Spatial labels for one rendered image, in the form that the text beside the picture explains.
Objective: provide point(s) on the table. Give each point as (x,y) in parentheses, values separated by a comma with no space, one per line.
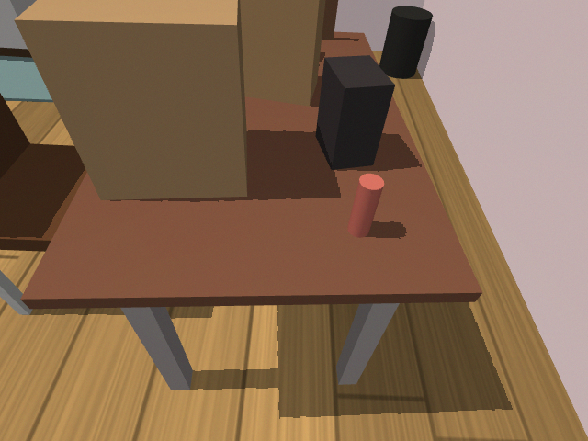
(286,243)

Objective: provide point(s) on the chair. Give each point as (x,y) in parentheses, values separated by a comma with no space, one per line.
(37,185)

